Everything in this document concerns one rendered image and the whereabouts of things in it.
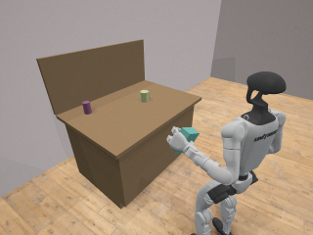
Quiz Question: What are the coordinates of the left robot upper arm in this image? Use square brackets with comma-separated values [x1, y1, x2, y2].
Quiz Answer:
[220, 119, 246, 185]

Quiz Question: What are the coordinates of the robot right foot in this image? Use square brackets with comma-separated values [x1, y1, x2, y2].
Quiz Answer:
[212, 217, 233, 235]

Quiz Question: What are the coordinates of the right robot upper arm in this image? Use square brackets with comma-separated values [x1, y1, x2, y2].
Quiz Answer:
[267, 110, 287, 154]

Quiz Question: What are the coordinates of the left robot forearm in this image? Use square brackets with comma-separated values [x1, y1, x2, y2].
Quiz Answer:
[183, 143, 233, 185]

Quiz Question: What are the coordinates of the table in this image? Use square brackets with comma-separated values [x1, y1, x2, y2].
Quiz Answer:
[36, 39, 202, 209]

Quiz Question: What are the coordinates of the sponge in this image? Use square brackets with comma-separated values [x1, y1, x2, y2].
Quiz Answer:
[170, 127, 200, 154]

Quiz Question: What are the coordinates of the robot right shin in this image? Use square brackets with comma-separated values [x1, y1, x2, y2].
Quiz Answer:
[220, 195, 237, 234]

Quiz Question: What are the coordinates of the left robot hand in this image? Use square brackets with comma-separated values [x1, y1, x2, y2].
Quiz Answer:
[166, 126, 195, 152]

